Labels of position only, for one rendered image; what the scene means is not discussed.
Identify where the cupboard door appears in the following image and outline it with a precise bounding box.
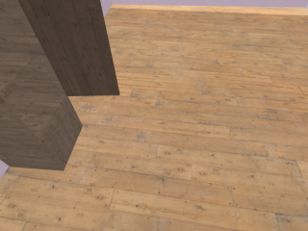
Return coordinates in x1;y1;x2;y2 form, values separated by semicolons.
18;0;120;96

